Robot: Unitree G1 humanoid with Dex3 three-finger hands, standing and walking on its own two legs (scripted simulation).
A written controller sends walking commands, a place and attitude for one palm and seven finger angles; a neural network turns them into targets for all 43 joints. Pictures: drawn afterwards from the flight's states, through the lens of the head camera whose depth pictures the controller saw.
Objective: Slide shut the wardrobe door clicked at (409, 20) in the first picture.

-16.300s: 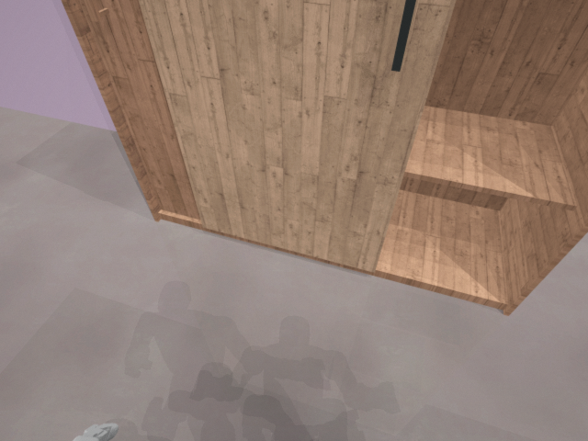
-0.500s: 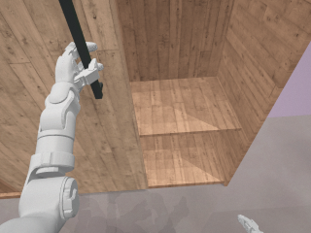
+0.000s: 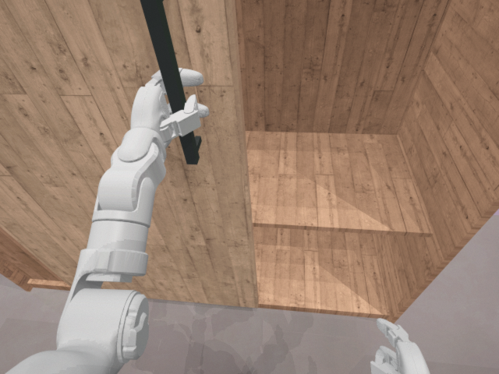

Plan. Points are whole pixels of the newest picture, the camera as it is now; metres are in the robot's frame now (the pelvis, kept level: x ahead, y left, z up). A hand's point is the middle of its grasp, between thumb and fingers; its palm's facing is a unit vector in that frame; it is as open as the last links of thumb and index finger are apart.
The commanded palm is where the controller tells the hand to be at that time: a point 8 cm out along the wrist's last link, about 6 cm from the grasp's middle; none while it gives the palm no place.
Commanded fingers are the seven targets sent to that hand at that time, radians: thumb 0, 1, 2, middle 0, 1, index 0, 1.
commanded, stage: tug the door sideways, standing still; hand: left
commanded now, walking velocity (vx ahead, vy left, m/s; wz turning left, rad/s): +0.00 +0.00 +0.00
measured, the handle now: (179, 87) +0.46 +0.14 +0.24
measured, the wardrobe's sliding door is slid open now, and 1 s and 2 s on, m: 0.50 0.49 0.30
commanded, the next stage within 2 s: step sideways, sliding the door along in 0.06 s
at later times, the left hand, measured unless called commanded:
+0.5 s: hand (197, 121) +0.43 +0.12 +0.21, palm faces +0.17 -0.97 -0.16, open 5.9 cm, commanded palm +0.41 +0.12 +0.22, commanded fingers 0.00 0.90 0.90 -0.45 -1.40 -0.45 -1.40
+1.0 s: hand (207, 119) +0.43 +0.10 +0.21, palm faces +0.35 -0.93 -0.10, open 6.1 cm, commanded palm +0.40 +0.07 +0.21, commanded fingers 0.00 0.90 0.90 -0.45 -1.40 -0.45 -1.40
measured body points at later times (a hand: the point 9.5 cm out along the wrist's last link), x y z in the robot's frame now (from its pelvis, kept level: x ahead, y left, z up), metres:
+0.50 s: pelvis -0.03 -0.03 -0.02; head +0.04 -0.06 +0.42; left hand +0.41 +0.17 +0.22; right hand +0.10 -0.24 -0.17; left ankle -0.09 +0.12 -0.75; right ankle +0.00 -0.10 -0.75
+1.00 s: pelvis +0.02 -0.14 -0.03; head +0.10 -0.12 +0.41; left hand +0.41 +0.15 +0.21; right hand +0.26 -0.29 -0.15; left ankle -0.03 +0.08 -0.74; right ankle +0.10 -0.27 -0.75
